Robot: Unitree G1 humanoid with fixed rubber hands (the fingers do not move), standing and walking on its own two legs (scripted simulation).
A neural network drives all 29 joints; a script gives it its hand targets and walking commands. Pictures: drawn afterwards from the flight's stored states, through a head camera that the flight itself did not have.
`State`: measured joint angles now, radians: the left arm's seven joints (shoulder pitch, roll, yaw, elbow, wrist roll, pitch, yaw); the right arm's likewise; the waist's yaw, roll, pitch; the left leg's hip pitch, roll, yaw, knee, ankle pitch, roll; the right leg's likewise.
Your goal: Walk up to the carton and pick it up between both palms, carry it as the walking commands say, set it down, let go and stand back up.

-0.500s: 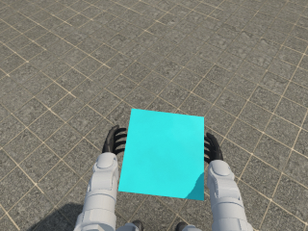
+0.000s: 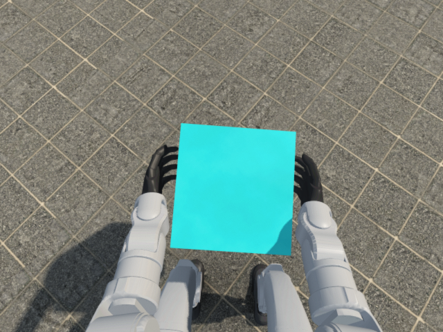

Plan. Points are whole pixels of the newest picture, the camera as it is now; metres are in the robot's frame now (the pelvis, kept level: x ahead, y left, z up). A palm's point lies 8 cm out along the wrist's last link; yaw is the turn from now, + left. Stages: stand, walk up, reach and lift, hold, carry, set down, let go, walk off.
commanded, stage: set down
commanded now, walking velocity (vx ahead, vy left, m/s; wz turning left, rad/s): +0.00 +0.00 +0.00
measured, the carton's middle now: (230, 189) +0.38 +0.01 -0.17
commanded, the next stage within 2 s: none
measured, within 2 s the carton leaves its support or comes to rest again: neither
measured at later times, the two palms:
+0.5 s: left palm (159, 193) +0.37 +0.17 -0.18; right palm (290, 194) +0.38 -0.12 -0.18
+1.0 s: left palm (171, 179) +0.42 +0.16 -0.26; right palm (284, 187) +0.42 -0.13 -0.27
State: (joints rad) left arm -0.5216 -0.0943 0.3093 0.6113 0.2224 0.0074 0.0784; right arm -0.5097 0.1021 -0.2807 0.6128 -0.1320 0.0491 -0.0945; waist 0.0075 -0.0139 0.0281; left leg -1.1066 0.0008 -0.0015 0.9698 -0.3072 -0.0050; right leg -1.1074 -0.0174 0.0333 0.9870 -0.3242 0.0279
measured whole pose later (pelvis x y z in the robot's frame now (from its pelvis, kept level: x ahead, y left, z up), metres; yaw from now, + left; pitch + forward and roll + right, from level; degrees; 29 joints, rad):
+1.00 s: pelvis -0.03 +0.00 -0.12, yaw +1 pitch +42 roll +0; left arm -0.93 0.09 0.18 0.79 0.04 0.05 0.15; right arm -0.87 -0.05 -0.21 0.77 0.02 0.00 -0.18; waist 0.01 -0.01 0.03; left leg -1.76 -0.02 -0.03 1.44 -0.41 -0.02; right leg -1.75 0.00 0.03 1.46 -0.44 0.03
